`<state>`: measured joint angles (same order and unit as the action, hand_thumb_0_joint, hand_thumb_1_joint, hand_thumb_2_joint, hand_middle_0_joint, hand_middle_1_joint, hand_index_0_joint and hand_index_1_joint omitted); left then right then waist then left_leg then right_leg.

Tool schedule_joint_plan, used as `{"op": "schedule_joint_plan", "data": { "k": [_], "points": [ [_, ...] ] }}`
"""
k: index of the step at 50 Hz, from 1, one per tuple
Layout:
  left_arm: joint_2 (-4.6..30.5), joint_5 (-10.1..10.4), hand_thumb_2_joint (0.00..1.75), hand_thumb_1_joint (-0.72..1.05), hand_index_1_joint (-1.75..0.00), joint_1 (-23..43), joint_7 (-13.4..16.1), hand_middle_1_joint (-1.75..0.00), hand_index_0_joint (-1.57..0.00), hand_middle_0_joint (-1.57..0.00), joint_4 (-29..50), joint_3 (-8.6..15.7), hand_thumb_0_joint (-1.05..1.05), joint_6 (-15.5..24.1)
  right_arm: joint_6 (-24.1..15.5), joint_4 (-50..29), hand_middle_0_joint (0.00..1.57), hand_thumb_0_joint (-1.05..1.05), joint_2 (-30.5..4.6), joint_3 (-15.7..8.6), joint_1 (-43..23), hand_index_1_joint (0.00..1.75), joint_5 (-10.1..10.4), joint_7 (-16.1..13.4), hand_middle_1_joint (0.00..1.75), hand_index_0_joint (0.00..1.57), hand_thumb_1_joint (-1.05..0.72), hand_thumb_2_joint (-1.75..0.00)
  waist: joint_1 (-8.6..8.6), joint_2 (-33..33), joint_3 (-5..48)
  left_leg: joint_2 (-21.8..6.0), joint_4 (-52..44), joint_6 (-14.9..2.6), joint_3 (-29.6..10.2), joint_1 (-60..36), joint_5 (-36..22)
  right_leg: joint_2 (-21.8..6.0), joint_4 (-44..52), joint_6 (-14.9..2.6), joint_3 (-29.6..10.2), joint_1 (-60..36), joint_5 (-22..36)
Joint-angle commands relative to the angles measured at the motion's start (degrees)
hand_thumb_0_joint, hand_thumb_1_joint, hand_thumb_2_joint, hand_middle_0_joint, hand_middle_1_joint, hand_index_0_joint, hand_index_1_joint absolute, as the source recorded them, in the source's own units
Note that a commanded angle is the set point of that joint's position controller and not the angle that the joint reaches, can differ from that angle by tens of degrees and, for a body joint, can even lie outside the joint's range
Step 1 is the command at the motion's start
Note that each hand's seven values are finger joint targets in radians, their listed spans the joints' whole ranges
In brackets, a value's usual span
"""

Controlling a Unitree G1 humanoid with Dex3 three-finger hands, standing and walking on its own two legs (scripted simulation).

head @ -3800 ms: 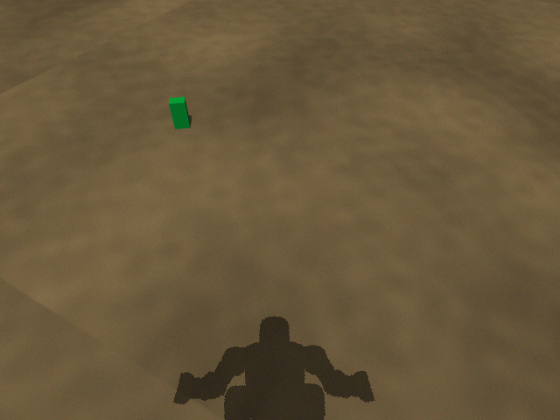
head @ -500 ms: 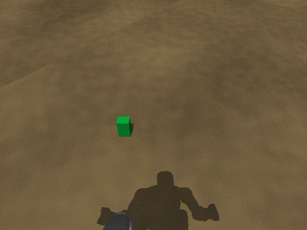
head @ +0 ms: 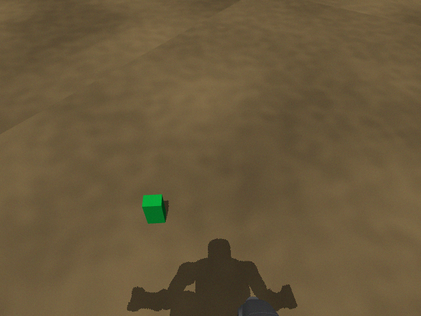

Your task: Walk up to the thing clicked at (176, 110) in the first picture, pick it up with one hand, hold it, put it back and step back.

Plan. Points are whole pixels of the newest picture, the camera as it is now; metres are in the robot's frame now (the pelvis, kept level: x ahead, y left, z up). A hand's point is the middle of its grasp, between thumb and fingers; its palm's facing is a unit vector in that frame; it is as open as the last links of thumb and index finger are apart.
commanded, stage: walk up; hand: left
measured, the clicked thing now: (154, 209) +0.71 +0.24 -0.68
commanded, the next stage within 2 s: none
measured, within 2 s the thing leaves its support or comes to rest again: neither
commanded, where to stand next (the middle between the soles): +0.37 -0.01 m, yaw +1 degrees
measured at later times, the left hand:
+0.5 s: hand (89, 315) +0.16 +0.24 -0.14, palm faces +0.04 -0.93 -0.37, open 7.4 cm
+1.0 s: hand (95, 250) +0.30 +0.27 -0.15, palm faces -0.02 -0.91 -0.41, open 7.4 cm
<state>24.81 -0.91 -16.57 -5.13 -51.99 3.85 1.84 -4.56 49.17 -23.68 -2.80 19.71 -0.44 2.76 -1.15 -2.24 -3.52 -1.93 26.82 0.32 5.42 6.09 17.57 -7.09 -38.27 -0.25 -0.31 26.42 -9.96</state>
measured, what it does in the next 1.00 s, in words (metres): walks ahead: right foot, then left foot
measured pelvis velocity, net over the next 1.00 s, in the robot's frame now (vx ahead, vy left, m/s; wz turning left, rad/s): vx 0.26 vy -0.01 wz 0.02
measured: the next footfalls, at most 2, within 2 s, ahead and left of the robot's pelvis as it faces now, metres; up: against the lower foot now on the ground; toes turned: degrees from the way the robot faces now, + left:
right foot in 0.06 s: +0.16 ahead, -0.15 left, +0.00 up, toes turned -4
left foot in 0.56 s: +0.31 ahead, +0.11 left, +0.00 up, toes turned +7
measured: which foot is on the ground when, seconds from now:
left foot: down 0.00-0.08, up 0.10-0.54, down 0.56-1.00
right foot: up 0.00-0.04, down 0.06-0.58, up 0.60-0.98, down 1.00-1.00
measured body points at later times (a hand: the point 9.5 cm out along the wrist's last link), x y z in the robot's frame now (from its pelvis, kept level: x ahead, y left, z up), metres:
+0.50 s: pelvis +0.15 -0.03 +0.00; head +0.17 -0.03 +0.45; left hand +0.16 +0.29 -0.11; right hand +0.25 -0.35 -0.11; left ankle +0.26 +0.11 -0.72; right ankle +0.12 -0.15 -0.73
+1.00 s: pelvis +0.26 -0.01 -0.01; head +0.28 -0.02 +0.44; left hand +0.30 +0.32 -0.12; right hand +0.33 -0.32 -0.13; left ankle +0.27 +0.10 -0.73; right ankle +0.34 -0.14 -0.73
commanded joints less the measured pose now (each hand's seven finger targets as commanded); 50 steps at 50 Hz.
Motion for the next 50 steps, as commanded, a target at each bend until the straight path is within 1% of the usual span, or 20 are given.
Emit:
{"op": "schedule_joint_plan", "data": {
  "k": [1, 3, 4, 5, 6, 9, 11, 19, 22, 24, 27, 28, 29, 30, 32, 35, 39, 46, 49, 50],
  "points": [
    [9.99, -0.04, 0.90, 0.90, -0.30, -2.08, 0.97, -0.30, -0.20, -0.20, 2.49, 3.14, 0.00, 2.67, -0.93, -5.70, 0.20, 0.00, -15.10, -4.62, -4.31, 0.30, 0.22, -1.16, 0.30, 0.20, -0.90, -0.90, 3.39, 7.18, 0.43, -11.92, -4.38, -10.46, -8.43, 11.67, 3.73, 2.70, 5.96, -0.52, 3.19, -14.31, 1.04],
    [13.81, -0.41, 0.90, 0.90, -0.30, -9.48, 2.18, -0.30, -0.20, -0.20, 0.43, 4.84, 0.00, 3.81, -0.54, -5.44, 0.20, 0.00, -9.97, -2.86, -0.03, 0.30, -0.22, -1.12, 0.30, 0.20, -0.90, -0.90, 6.35, -6.26, 6.15, -5.50, 17.47, -7.47, -2.92, 16.73, -0.56, 2.38, 11.54, -1.68, -0.72, -28.20, -8.34],
    [18.64, -0.73, 0.90, 0.90, -0.30, -12.21, 2.99, -0.30, -0.20, -0.20, 1.35, 6.09, 0.00, 4.37, -0.56, -6.44, 0.20, 0.00, -5.85, -1.25, 2.15, 0.30, 0.02, -1.03, 0.30, 0.20, -0.90, -0.90, 6.85, -19.09, 6.95, 0.90, 32.79, -4.31, 0.32, 26.74, 10.46, -9.92, 19.29, -5.74, -21.10, -32.28, -18.11],
    [20.03, 0.01, 0.90, 0.90, -0.30, -11.12, 3.20, -0.30, -0.20, -0.20, 1.78, 5.63, 0.00, 4.31, 0.07, -5.63, 0.20, 0.00, -10.06, -2.38, 0.03, 0.30, 0.16, -1.49, 0.30, 0.20, -0.90, -0.90, 7.24, -13.80, 3.68, 3.58, 38.40, -2.66, -4.11, 32.88, 13.00, -16.92, 25.58, -10.84, -35.73, -29.69, -18.91],
    [20.12, 0.74, 0.90, 0.90, -0.30, -8.38, 3.27, -0.30, -0.20, -0.20, 2.77, 5.47, 0.00, 3.98, 0.46, -4.77, 0.20, 0.00, -13.22, -3.18, -1.01, 0.30, -0.32, -2.04, 0.30, 0.20, -0.90, -0.90, 6.41, -11.21, 1.07, 0.16, 40.05, -2.47, -7.34, 32.55, 12.59, -18.71, 25.57, -13.74, -36.96, -24.90, -17.98],
    [14.05, 1.46, 0.90, 0.90, -0.30, -2.76, 4.05, -0.30, -0.20, -0.20, 4.25, 3.54, 0.00, 4.04, 0.88, -1.27, 0.20, 0.00, -12.16, -3.27, 1.10, 0.30, 1.38, -1.41, 0.30, 0.20, -0.90, -0.90, 2.26, -6.44, -1.04, -2.23, 36.51, -2.52, -10.94, 27.62, 3.78, -9.28, 22.86, -8.07, -15.79, -19.56, -1.79],
    [13.07, 1.25, 0.90, 0.90, -0.30, -2.84, 4.09, -0.30, -0.20, -0.20, 4.65, 3.07, 0.00, 4.38, 1.39, -0.65, 0.20, 0.00, -10.91, -3.07, 2.17, 0.30, 0.97, -0.76, 0.30, 0.20, -0.90, -0.90, 1.85, -8.00, 1.30, -1.33, 33.94, -2.24, -8.88, 24.28, 0.32, -6.72, 21.66, -8.67, -9.72, -18.40, 6.92],
    [13.98, 0.31, 0.90, 0.90, -0.30, -5.03, 4.10, -0.30, -0.20, -0.20, 7.34, 3.61, 0.00, 4.50, 1.71, -4.02, 0.20, 0.00, -9.37, -3.39, -7.20, 0.30, -0.73, 0.71, 0.30, 0.20, -0.90, -0.90, 4.39, -5.16, -0.80, -3.17, 15.95, -0.36, -6.78, 25.25, -4.37, -9.69, 22.96, -12.52, -6.17, -19.47, 1.15],
    [13.89, 0.48, 0.90, 0.90, -0.30, -5.31, 4.09, -0.30, -0.20, -0.20, 7.35, 3.36, 0.00, 4.30, 1.12, -4.45, 0.20, 0.00, -8.73, -3.45, -8.81, 0.30, -0.77, 0.99, 0.30, 0.20, -0.90, -0.90, 4.50, -4.43, -0.65, -2.49, 10.99, -0.89, -4.64, 21.69, -6.29, -8.82, 19.85, -11.77, -3.51, -19.08, 5.65],
    [14.33, 0.50, 0.90, 0.90, -0.30, -4.98, 4.12, -0.30, -0.20, -0.20, 7.79, 3.19, 0.00, 4.18, 0.79, -4.65, 0.20, 0.00, -8.69, -3.50, -8.61, 0.30, -0.68, 1.16, 0.30, 0.20, -0.90, -0.90, 3.81, -4.47, 0.01, -1.91, 8.83, -1.73, -3.22, 17.28, -5.87, -9.08, 17.81, -11.40, -3.12, -17.52, 6.67],
    [13.03, 0.56, 0.90, 0.90, -0.30, -2.78, 4.13, -0.30, -0.20, -0.20, 8.63, 2.18, 0.00, 3.71, 0.10, -1.78, 0.20, 0.00, -10.78, -4.67, 0.17, 0.30, -0.69, 0.60, 0.30, 0.20, -0.90, -0.90, -1.86, 2.02, 3.43, 1.01, 3.06, -3.41, -1.97, -0.34, -6.42, -5.62, 4.71, -8.47, 0.56, -9.15, 7.06],
    [9.98, 0.85, 0.90, 0.90, -0.30, -5.06, 4.08, -0.30, -0.20, -0.20, 8.70, 1.06, 0.00, 3.52, -0.30, -0.60, 0.20, 0.00, -14.10, -5.90, 5.55, 0.30, -1.20, -0.06, 0.30, 0.20, -0.90, -0.90, -4.03, 11.69, 7.10, -3.02, -1.98, -5.99, -9.69, -8.27, 1.92, -0.99, -10.55, -6.13, 4.34, -3.96, 6.55],
    [4.99, 1.20, 0.90, 0.90, -0.30, -7.59, 3.97, -0.30, -0.20, -0.20, 9.30, -0.11, 0.00, 3.40, -0.56, -1.85, 0.20, 0.00, -18.42, -6.71, 6.88, 0.30, -1.62, -0.82, 0.30, 0.20, -0.90, -0.90, -3.15, 23.53, 8.05, -16.23, -6.38, -10.20, -32.04, -14.75, 5.58, 6.08, -23.67, -2.51, 4.63, 9.22, -18.62],
    [10.22, 1.07, 0.90, 0.90, -0.30, -8.75, 4.79, -0.30, -0.20, -0.20, 7.46, 1.20, 0.00, 2.48, -0.52, -3.19, 0.20, 0.00, -19.84, -6.93, 5.25, 0.30, 0.07, -1.01, 0.30, 0.20, -0.90, -0.90, -2.84, 15.29, 7.34, -22.64, -11.45, -15.88, -43.10, -12.17, 10.35, 6.83, -28.15, -2.71, 1.47, 12.09, -22.48],
    [13.19, 0.78, 0.90, 0.90, -0.30, -5.06, 4.85, -0.30, -0.20, -0.20, 6.57, 1.31, 0.00, 2.11, -0.09, -3.58, 0.20, 0.00, -16.97, -6.24, 1.64, 0.30, 0.97, -1.16, 0.30, 0.20, -0.90, -0.90, -1.87, 8.86, 0.55, -19.82, -12.13, -15.40, -33.65, -0.71, 4.73, 3.59, -30.01, -3.07, -3.83, 9.72, -17.52],
    [10.95, 1.16, 0.90, 0.90, -0.30, -7.74, 3.91, -0.30, -0.20, -0.20, 4.38, 1.53, 0.00, 1.53, -1.05, -4.27, 0.20, 0.00, -13.33, -4.36, -0.48, 0.30, 0.92, -1.55, 0.30, 0.20, -0.90, -0.90, 0.74, 9.36, -1.30, -12.79, -11.24, -8.48, -17.85, 4.28, -11.29, 2.13, -22.84, -2.04, -4.81, 3.85, -10.08],
    [9.23, 1.01, 0.90, 0.90, -0.30, -7.80, 3.82, -0.30, -0.20, -0.20, 3.09, 1.21, 0.00, 0.88, -0.89, -5.57, 0.20, 0.00, -12.76, -4.01, -3.63, 0.30, 0.34, -1.84, 0.30, 0.20, -0.90, -0.90, 1.63, 11.60, -1.87, -11.48, -12.72, -11.72, -11.96, 7.55, -9.04, 2.47, -16.45, 0.39, -2.24, 1.57, -6.00],
    [6.98, 0.96, 0.90, 0.90, -0.30, -2.60, 5.36, -0.30, -0.20, -0.20, 2.02, 0.65, 0.00, 1.28, 1.26, -4.75, 0.20, 0.00, -11.70, -2.97, -5.22, 0.30, 0.09, -2.53, 0.30, 0.20, -0.90, -0.90, 1.30, 10.27, 1.93, -11.32, -1.37, -11.98, -7.20, 9.03, -34.39, 4.41, -2.36, 0.45, 2.15, -7.98, -1.83],
    [7.52, 0.54, 0.90, 0.90, -0.30, -3.64, 5.87, -0.30, -0.20, -0.20, 0.29, 0.72, 0.00, 1.69, 2.59, -4.48, 0.20, 0.00, -10.82, -2.35, -7.84, 0.30, 1.11, -2.60, 0.30, 0.20, -0.90, -0.90, 3.15, 6.32, 4.95, -8.55, 6.37, -8.57, -6.47, 10.69, -21.47, 6.07, 9.03, -0.98, 2.60, -16.87, 4.78],
    [9.08, 0.26, 0.90, 0.90, -0.30, -4.06, 6.16, -0.30, -0.20, -0.20, 0.06, 1.00, 0.00, 2.12, 2.83, -4.19, 0.20, 0.00, -8.25, -1.34, -6.94, 0.30, 1.36, -2.60, 0.30, 0.20, -0.90, -0.90, 3.65, 1.95, 6.31, -7.12, 10.11, -6.27, -6.09, 11.50, -13.53, 3.09, 13.53, -1.84, -1.50, -20.08, 6.93]
  ]
}}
